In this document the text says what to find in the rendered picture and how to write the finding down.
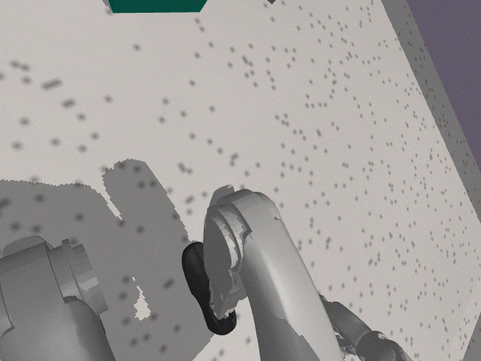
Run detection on right robot foot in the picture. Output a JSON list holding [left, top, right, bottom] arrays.
[[182, 242, 237, 335]]

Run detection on right robot hand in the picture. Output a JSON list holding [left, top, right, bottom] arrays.
[[319, 294, 372, 359]]

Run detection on right robot arm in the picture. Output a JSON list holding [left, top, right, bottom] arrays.
[[356, 331, 412, 361]]

